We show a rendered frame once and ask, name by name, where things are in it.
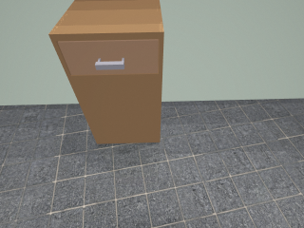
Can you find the drawer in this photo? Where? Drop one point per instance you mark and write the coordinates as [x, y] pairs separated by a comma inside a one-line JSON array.
[[140, 56]]

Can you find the cabinet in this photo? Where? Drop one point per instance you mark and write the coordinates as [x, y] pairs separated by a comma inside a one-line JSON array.
[[119, 108]]

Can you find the handle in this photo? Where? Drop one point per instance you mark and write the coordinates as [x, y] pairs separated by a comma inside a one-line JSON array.
[[109, 65]]

